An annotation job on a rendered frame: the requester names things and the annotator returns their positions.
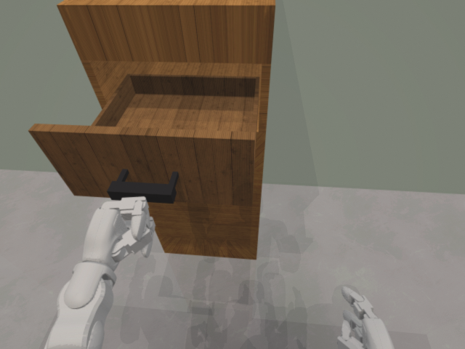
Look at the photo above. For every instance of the handle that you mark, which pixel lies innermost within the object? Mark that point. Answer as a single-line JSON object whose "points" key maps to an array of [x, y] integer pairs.
{"points": [[153, 192]]}

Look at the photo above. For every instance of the robot left hand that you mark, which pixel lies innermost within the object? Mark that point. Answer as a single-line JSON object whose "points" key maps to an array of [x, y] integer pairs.
{"points": [[107, 227]]}

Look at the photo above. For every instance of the robot left forearm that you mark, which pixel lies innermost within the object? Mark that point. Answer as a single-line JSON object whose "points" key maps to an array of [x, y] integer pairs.
{"points": [[82, 307]]}

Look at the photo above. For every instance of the cabinet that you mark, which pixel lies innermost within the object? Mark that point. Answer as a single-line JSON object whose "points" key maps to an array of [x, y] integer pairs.
{"points": [[114, 38]]}

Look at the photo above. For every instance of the drawer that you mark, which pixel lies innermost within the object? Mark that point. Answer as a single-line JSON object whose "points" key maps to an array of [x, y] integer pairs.
{"points": [[203, 127]]}

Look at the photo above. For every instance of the robot right hand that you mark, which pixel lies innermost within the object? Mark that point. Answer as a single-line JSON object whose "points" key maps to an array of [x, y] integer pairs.
{"points": [[370, 333]]}

